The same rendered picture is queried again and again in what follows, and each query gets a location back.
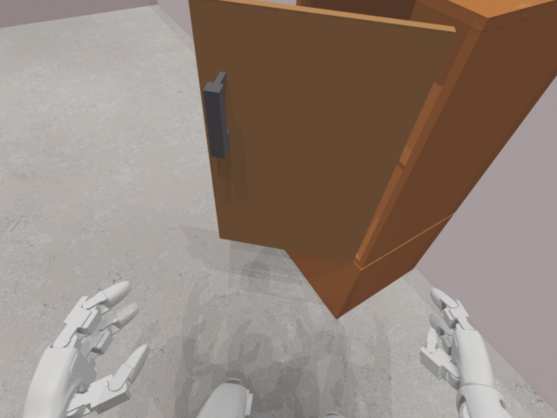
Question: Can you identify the robot right forearm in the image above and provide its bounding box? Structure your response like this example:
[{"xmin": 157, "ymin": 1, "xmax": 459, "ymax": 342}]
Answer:
[{"xmin": 456, "ymin": 384, "xmax": 513, "ymax": 418}]

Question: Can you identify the left robot hand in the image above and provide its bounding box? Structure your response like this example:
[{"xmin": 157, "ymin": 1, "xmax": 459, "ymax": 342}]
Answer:
[{"xmin": 23, "ymin": 281, "xmax": 150, "ymax": 418}]

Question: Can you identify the handle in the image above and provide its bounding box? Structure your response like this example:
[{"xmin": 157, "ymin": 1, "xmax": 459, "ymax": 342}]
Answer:
[{"xmin": 203, "ymin": 72, "xmax": 230, "ymax": 158}]

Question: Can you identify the cupboard door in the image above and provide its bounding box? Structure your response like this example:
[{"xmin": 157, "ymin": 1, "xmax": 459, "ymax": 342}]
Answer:
[{"xmin": 188, "ymin": 0, "xmax": 456, "ymax": 262}]

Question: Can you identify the right robot hand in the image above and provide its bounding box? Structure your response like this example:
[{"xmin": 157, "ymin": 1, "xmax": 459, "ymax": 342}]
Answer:
[{"xmin": 420, "ymin": 287, "xmax": 494, "ymax": 393}]

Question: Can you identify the robot left thigh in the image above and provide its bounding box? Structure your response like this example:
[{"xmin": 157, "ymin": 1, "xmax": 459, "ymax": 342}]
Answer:
[{"xmin": 197, "ymin": 383, "xmax": 253, "ymax": 418}]

